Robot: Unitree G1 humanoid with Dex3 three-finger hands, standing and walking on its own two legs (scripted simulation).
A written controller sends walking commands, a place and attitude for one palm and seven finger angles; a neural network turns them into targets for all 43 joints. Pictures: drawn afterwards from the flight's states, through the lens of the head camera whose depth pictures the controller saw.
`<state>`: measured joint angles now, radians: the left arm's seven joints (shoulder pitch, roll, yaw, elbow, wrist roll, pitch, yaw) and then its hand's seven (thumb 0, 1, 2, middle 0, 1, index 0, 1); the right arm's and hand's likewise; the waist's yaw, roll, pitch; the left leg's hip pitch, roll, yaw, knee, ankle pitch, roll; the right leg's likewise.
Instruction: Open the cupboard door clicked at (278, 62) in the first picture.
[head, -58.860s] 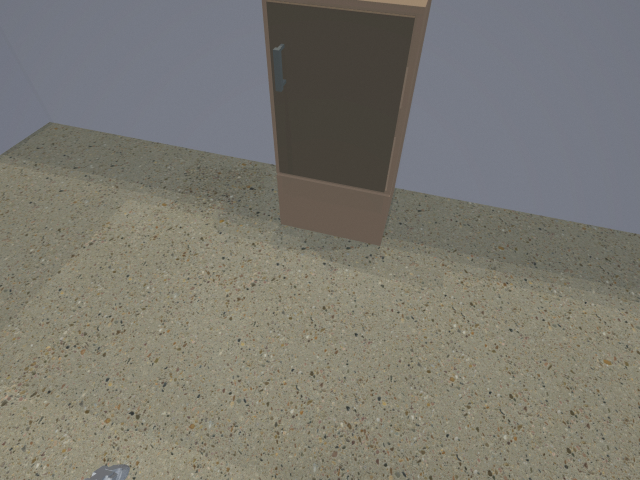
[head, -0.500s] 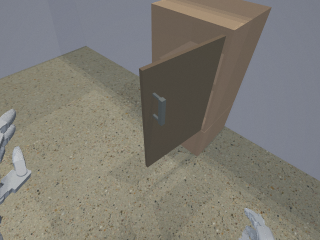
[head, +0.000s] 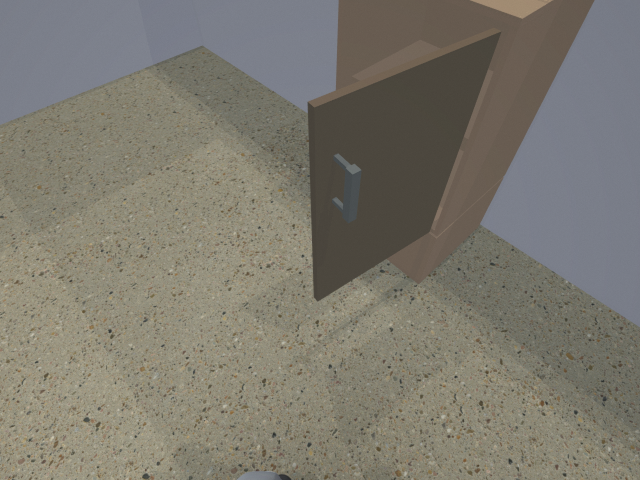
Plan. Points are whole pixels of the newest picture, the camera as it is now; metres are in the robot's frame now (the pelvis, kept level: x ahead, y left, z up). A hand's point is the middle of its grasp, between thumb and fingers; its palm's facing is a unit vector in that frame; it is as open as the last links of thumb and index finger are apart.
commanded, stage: let the arm hang, fingers relaxed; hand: left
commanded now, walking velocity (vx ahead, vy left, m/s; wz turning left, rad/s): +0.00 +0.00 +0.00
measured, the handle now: (344, 188) +0.58 +0.00 -0.03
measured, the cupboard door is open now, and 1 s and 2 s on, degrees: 81 81 81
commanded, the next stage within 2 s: look to check the result in 0.62 s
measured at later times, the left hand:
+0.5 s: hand out of the picture +0.02 +0.17 -0.17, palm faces +0.00 -0.98 -0.20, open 7.3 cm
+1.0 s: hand out of the picture +0.00 +0.17 -0.17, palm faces +0.03 -0.98 -0.20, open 7.4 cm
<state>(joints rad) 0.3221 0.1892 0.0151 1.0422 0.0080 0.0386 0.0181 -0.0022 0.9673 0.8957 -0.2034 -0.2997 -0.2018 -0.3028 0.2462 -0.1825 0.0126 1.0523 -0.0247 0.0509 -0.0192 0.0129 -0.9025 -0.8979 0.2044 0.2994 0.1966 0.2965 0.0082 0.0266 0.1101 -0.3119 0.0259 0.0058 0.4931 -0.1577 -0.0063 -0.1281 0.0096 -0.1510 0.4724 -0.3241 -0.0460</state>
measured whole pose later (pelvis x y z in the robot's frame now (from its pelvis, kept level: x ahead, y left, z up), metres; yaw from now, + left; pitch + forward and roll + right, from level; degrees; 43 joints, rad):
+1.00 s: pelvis +0.02 +0.00 +0.01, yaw -1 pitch -2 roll +0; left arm 0.30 0.12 0.01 1.15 0.01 0.00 0.04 0.01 0.91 0.90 -0.20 -0.30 -0.20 -0.30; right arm 0.24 -0.15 0.00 1.16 -0.02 0.02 -0.04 0.01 -0.91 -0.90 0.20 0.30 0.20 0.30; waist 0.00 0.02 0.07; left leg -0.23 0.01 0.04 0.42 -0.16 0.00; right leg -0.05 0.00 -0.12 0.40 -0.32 -0.03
